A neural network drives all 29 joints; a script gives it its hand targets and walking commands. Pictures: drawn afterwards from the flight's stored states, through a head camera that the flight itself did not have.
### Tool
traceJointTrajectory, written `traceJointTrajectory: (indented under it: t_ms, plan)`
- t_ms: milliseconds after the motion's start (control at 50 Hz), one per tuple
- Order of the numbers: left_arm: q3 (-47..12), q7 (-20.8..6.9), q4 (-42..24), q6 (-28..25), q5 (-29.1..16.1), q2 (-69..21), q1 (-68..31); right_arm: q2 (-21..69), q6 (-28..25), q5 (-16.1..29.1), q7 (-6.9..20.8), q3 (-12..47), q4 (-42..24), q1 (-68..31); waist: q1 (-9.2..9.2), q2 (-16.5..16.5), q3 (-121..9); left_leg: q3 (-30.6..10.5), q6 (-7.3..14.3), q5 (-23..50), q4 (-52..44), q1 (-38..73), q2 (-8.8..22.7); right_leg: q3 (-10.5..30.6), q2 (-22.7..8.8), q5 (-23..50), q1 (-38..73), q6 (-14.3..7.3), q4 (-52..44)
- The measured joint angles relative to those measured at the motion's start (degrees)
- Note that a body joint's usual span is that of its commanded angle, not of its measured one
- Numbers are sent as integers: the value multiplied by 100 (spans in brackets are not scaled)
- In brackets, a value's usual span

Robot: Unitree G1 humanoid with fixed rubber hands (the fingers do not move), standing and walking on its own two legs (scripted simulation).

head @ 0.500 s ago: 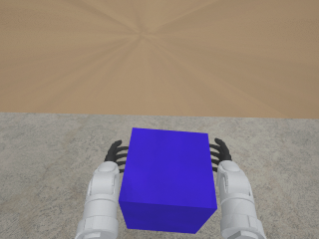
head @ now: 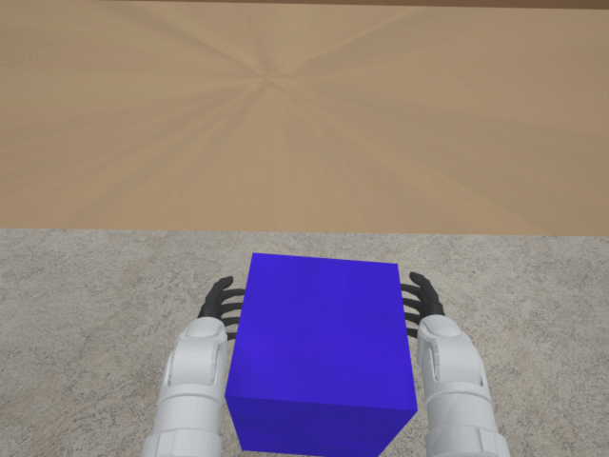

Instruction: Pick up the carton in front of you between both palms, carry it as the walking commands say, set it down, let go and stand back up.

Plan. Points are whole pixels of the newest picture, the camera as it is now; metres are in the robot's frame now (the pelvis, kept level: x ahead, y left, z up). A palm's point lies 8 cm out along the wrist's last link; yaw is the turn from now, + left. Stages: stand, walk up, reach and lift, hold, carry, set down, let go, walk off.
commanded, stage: reach and lift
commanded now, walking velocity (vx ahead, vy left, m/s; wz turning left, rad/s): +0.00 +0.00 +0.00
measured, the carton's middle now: (316, 361) +0.28 +0.00 -0.05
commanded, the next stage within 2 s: hold in 0.18 s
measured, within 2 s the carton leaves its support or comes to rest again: neither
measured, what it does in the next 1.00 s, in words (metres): stands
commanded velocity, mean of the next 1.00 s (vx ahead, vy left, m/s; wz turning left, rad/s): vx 0.16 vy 0.00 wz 0.00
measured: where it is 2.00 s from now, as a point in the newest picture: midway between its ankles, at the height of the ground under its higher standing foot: (321, 371)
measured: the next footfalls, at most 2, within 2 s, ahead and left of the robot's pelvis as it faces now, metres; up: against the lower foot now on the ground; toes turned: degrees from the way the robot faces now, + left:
left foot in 1.22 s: +0.25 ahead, +0.09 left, +0.00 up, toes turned +9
right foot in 1.62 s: +0.53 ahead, -0.16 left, +0.00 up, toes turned -17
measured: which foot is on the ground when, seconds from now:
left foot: down 0.00-0.90, up 0.92-1.00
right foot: down 0.00-1.00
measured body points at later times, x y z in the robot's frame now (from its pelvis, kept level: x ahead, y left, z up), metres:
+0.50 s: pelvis -0.01 +0.00 +0.00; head -0.06 +0.00 +0.45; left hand +0.29 +0.15 +0.04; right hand +0.29 -0.16 +0.05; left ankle +0.02 +0.12 -0.75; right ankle +0.00 -0.13 -0.75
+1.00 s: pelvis +0.03 -0.02 +0.00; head +0.00 -0.03 +0.45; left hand +0.34 +0.11 +0.08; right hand +0.33 -0.19 +0.08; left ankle +0.03 +0.11 -0.71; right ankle +0.00 -0.12 -0.75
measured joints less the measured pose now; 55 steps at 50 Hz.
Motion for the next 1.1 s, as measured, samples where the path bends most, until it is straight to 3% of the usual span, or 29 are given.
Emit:
traceJointTrajectory:
  t_ms: [340,700,740,780,840,880,940,1000,1100]
  plan:
    - [-274,62,-552,395,-160,48,217,-55,423,165,-85,304,-564,211,-31,16,-24,-40,-21,94,-206,276,30,-32,15,95,288,-23,-215]
    - [80,-49,-197,480,71,-58,-232,57,482,-91,6,-98,-242,-198,-17,13,106,-26,-15,89,-3,202,17,-19,21,89,207,-9,-6]
    - [79,-48,-206,490,54,-52,-216,56,509,-77,-6,-82,-253,-199,7,28,-94,26,-24,-14,156,-56,21,-10,16,-55,-93,4,211]
    - [46,-35,-311,514,-19,-28,-127,42,548,-18,-42,24,-328,-143,44,37,-320,117,-12,-410,338,-317,21,-47,-30,-709,-467,0,584]
    - [-51,21,-675,584,-215,20,4,21,672,100,-107,235,-681,-70,110,151,-517,238,25,-331,375,-571,128,-455,-111,-1004,-953,4,1078]
    - [-150,70,-981,679,-402,57,59,-13,802,221,-152,379,-1082,46,138,192,-611,275,-1,-305,549,-739,200,-699,-118,-880,-934,-49,763]
    - [-404,202,-1439,905,-604,22,137,-93,1077,457,-190,452,-1824,350,65,212,-746,443,-13,-1149,1571,-1249,312,-859,-88,-207,-917,-216,539]
    - [-638,293,-2032,1253,-742,70,337,-132,1443,705,-282,579,-2440,547,-25,94,-841,765,-26,-1163,2373,-1809,360,-879,-171,-189,-731,-277,105]
    - [-792,422,-3146,1836,-915,114,663,-160,1990,982,-452,875,-3357,738,-52,-35,-921,1104,-97,-715,1820,-2199,385,-820,-299,-108,-315,-193,-585]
